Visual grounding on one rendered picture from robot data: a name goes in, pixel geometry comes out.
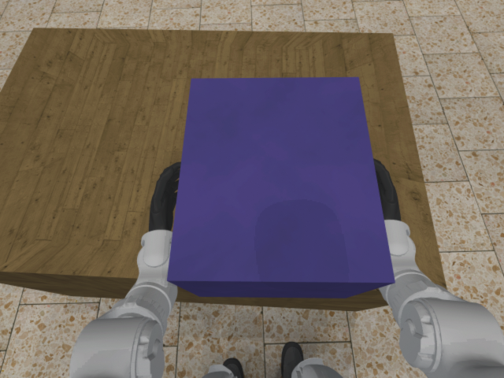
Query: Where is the left robot hand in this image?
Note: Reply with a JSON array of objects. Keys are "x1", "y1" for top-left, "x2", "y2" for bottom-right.
[{"x1": 149, "y1": 162, "x2": 181, "y2": 232}]

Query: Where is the robot right forearm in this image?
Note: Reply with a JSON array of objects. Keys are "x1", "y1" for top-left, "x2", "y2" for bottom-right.
[{"x1": 379, "y1": 220, "x2": 504, "y2": 342}]

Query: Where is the right robot shin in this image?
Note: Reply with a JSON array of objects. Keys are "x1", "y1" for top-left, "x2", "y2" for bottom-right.
[{"x1": 291, "y1": 358, "x2": 324, "y2": 378}]

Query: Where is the pedestal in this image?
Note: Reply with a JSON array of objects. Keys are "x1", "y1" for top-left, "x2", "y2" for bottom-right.
[{"x1": 0, "y1": 28, "x2": 447, "y2": 312}]

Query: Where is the right robot hand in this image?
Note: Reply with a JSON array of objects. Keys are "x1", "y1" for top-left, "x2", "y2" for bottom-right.
[{"x1": 373, "y1": 158, "x2": 401, "y2": 221}]

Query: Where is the robot left forearm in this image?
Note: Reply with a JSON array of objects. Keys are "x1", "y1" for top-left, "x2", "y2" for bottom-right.
[{"x1": 69, "y1": 229, "x2": 178, "y2": 378}]

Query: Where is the right robot upper arm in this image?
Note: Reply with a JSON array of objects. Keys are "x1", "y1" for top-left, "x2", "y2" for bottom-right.
[{"x1": 399, "y1": 298, "x2": 504, "y2": 378}]

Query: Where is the left robot upper arm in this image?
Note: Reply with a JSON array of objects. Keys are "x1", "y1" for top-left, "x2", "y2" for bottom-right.
[{"x1": 72, "y1": 317, "x2": 165, "y2": 378}]

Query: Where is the carton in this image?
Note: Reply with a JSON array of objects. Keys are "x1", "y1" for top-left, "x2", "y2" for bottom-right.
[{"x1": 167, "y1": 77, "x2": 395, "y2": 298}]

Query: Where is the right robot foot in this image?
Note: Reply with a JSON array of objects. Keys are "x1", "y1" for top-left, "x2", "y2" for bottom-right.
[{"x1": 281, "y1": 342, "x2": 304, "y2": 378}]

